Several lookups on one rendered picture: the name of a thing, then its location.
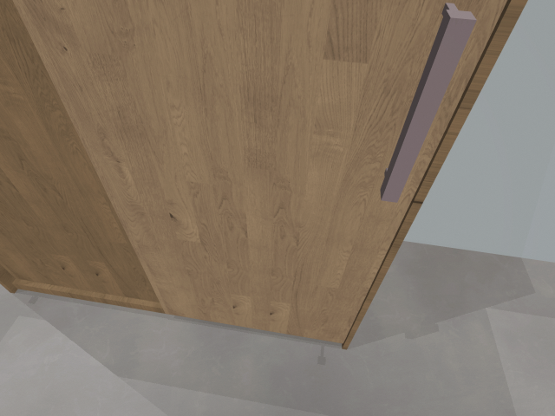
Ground handle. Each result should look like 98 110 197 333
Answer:
380 3 477 203

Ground wardrobe door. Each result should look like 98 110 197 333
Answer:
13 0 507 344
0 0 160 302

